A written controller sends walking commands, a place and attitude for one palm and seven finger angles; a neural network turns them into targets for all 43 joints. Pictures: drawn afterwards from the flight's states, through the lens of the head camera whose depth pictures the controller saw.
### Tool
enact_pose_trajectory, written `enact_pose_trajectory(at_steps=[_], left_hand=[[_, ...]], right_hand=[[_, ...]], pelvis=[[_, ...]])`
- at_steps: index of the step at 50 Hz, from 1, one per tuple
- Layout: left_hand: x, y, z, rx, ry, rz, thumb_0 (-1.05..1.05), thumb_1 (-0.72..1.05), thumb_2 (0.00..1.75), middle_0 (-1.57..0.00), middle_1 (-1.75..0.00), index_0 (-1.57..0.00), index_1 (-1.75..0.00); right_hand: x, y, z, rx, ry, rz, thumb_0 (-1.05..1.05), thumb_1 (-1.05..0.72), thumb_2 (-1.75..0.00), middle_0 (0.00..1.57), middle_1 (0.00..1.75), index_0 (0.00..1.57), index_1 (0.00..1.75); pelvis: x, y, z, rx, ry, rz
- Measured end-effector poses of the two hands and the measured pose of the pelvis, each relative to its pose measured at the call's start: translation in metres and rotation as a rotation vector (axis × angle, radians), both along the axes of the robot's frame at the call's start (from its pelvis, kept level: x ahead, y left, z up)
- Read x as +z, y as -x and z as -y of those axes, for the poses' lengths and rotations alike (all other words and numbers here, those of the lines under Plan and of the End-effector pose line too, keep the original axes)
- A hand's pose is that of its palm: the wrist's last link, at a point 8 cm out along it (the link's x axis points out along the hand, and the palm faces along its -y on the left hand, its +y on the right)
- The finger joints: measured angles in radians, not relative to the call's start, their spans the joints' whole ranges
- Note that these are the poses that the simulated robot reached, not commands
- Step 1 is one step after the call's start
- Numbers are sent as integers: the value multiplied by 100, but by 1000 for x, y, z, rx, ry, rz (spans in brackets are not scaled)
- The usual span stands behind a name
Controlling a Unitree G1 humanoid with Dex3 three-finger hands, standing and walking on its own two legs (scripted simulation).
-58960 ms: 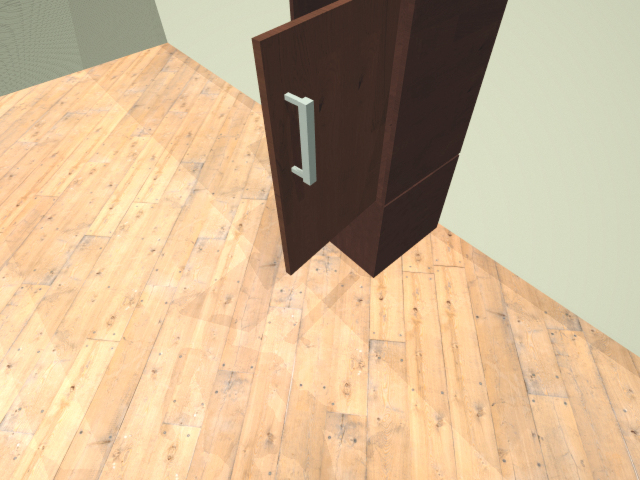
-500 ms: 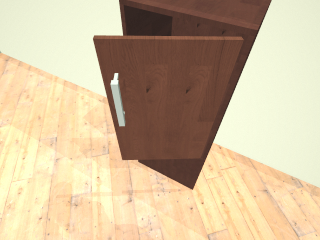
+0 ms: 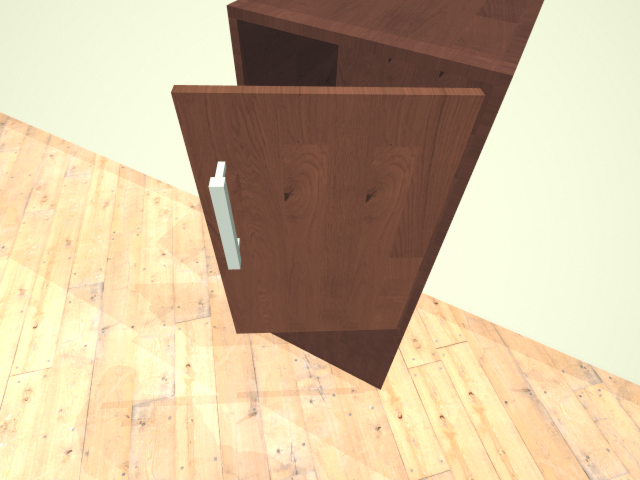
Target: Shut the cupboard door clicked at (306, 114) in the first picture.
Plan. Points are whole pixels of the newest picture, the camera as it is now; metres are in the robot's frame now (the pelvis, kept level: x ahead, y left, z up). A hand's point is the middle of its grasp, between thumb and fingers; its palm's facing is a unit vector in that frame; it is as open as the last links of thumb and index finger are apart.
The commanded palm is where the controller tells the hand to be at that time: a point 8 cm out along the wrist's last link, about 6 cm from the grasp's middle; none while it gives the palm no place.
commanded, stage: raise the hand and make a fist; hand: left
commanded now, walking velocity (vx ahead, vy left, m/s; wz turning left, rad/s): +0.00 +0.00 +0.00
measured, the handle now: (228, 219) +0.45 +0.17 +0.06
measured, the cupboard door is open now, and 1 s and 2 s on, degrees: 31 31 31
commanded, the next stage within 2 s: bring the fist close to the handle in 2.00 s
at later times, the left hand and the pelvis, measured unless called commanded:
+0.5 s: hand out of the picture +0.11 +0.17 -0.08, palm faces +0.21 -0.98 +0.00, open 6.2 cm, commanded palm +0.11 +0.22 -0.04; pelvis -0.03 -0.05 -0.08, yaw +4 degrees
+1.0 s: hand (157, 437) +0.16 +0.19 +0.01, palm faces +0.23 -0.97 -0.07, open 3.8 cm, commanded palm +0.13 +0.23 +0.01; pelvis -0.02 -0.03 -0.06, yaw +4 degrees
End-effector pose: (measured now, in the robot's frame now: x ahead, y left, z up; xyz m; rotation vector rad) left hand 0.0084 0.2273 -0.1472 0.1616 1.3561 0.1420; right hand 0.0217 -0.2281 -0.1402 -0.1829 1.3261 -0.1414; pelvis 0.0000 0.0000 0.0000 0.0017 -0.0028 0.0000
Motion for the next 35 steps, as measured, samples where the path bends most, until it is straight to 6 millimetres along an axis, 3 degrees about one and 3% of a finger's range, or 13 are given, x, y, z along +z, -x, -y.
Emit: enact_pose_trajectory(at_steps=[5, 6, 9, 12, 15, 17, 19, 23, 25, 27, 29, 33, 35], left_hand=[[2, -8, -3, -6, -20, 9, 1, 91, 90, -20, -30, -20, -30], [7, -18, -7, 59, -22, 69, 1, 91, 90, -20, -30, -20, -30], [63, -80, -18, 98, -92, 518, 2, 91, 90, -21, -30, -21, -31], [127, -136, -10, 86, -108, 913, 2, 91, 90, -22, -32, -23, -33], [161, -165, 4, 49, -51, 1208, 1, 91, 90, -25, -36, -26, -36], [162, -165, 15, 9, 19, 1338, 1, 91, 90, -28, -39, -28, -39], [146, -152, 22, -32, 74, 1393, 1, 91, 90, -31, -42, -31, -42], [90, -102, 20, 13, 96, 1246, 1, 91, 90, -38, -49, -38, -50], [76, -74, 13, 58, 48, 1170, 1, 90, 90, -41, -53, -42, -53], [80, -57, 6, 88, -27, 1176, 2, 90, 90, -45, -57, -46, -57], [99, -53, 2, 83, -93, 1273, 2, 90, 90, -48, -61, -49, -61], [143, -79, 12, -40, -85, 1522, 3, 90, 90, -55, -69, -56, -69], [150, -102, 21, -123, -11, 1541, 2, 90, 90, -59, -73, -59, -73]], right_hand=[[-1, -5, 2, 1, -2, 1, 1, -91, -90, 20, 30, 20, 30], [0, -9, 3, 2, 7, 38, 1, -91, -90, 20, 30, 20, 30], [11, -28, 10, 21, 37, 252, 1, -91, -90, 20, 30, 20, 30], [17, -56, 18, 58, 13, 435, 1, -91, -90, 20, 30, 20, 30], [19, -87, 27, 81, 0, 576, 1, -91, -90, 20, 30, 20, 30], [23, -107, 34, 103, 6, 647, 1, -90, -90, 20, 30, 20, 30], [26, -125, 40, 134, 18, 699, 1, -90, -90, 20, 30, 20, 30], [30, -157, 51, 219, 54, 770, 1, -90, -90, 20, 30, 20, 30], [28, -170, 52, 257, 63, 802, 1, -90, -90, 20, 30, 20, 30], [25, -179, 50, 285, 62, 829, 1, -90, -90, 20, 30, 20, 30], [19, -185, 45, 304, 51, 848, 1, -90, -90, 19, 30, 20, 30], [1, -181, 30, 302, 3, 850, 1, -90, -90, 19, 30, 20, 30], [-7, -171, 24, 270, -25, 824, 1, -90, -90, 20, 30, 20, 30]], pelvis=[[0, -4, 1, 0, 4, -1], [-2, -2, 2, 5, 5, 1], [-7, 1, 5, 19, -13, 2], [-13, 3, 8, 63, -22, -16], [-24, 10, 14, 65, -14, -65], [-34, 15, 21, 55, -14, -107], [-47, 21, 31, 48, -20, -142], [-70, 29, 45, 60, -12, -176], [-78, 32, 49, 72, 2, -188], [-85, 34, 52, 85, 19, -194], [-90, 36, 54, 95, 33, -197], [-96, 41, 56, 104, 52, -196], [-96, 42, 56, 101, 51, -195]])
